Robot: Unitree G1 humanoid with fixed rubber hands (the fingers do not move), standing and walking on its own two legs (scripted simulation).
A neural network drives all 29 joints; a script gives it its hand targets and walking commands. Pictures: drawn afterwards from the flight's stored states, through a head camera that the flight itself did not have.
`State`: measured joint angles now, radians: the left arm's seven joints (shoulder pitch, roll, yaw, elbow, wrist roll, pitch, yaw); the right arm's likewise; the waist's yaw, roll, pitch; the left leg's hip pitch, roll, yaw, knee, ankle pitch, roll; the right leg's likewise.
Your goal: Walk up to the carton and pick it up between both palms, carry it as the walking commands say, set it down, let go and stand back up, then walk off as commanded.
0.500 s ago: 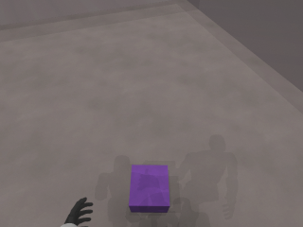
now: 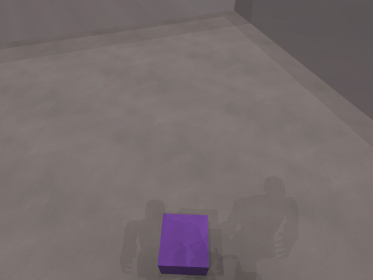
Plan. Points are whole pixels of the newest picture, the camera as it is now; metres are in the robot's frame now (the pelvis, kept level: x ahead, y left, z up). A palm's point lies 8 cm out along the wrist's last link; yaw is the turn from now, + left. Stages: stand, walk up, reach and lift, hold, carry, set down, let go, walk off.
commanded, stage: walk up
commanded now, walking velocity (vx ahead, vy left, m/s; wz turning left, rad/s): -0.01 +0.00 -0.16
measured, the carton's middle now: (184, 244) +0.37 +0.02 -0.68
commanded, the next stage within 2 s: stand in 1.42 s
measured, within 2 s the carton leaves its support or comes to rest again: neither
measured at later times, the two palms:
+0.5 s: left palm out of the picture -0.04 +0.29 -0.15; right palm out of the picture +0.02 -0.20 -0.14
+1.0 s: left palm out of the picture -0.01 +0.30 -0.14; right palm out of the picture -0.08 -0.17 -0.13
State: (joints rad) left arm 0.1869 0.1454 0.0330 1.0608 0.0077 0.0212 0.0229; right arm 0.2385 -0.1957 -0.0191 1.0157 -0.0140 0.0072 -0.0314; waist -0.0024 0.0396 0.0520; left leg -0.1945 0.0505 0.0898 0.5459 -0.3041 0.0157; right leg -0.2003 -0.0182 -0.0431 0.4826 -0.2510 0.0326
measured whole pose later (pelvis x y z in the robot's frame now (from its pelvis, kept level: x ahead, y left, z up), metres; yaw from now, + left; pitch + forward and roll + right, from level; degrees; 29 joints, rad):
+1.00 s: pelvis -0.06 +0.06 +0.01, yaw -3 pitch -2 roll -1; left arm 0.20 0.21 0.07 1.05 0.00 0.07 0.05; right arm 0.28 -0.13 -0.03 1.06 -0.02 0.00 -0.06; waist -0.04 -0.01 0.10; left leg -0.22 0.07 0.09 0.50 -0.25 0.01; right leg -0.37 0.03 -0.01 0.95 -0.49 0.03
